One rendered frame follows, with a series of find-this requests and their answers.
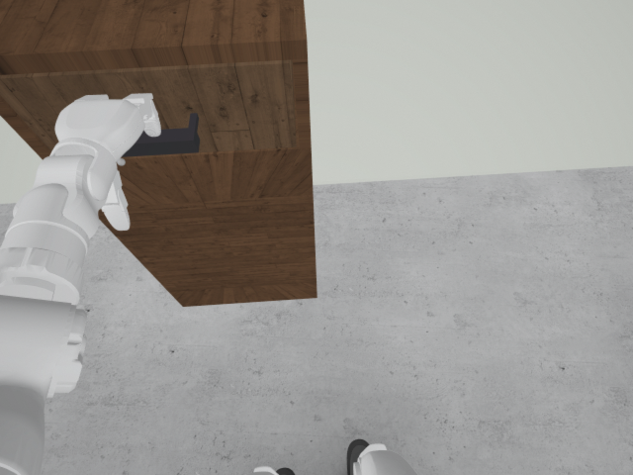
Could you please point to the drawer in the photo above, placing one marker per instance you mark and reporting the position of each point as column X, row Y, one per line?
column 241, row 105

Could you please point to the handle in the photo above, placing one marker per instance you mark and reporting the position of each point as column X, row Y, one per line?
column 170, row 141

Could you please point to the robot left upper arm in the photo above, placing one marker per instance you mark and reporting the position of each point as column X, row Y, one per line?
column 42, row 344

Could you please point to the robot right foot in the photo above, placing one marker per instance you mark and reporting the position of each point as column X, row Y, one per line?
column 354, row 450

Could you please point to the robot left hand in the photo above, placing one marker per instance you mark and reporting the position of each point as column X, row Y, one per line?
column 116, row 125

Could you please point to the cabinet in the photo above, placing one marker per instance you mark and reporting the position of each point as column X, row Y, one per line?
column 213, row 228

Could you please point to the left robot forearm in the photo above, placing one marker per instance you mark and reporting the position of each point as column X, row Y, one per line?
column 44, row 247

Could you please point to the robot right thigh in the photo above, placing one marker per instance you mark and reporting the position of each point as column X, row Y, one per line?
column 382, row 462

